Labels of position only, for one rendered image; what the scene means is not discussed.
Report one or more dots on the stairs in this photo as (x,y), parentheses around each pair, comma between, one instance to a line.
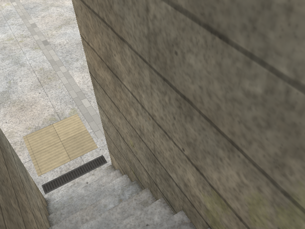
(109,200)

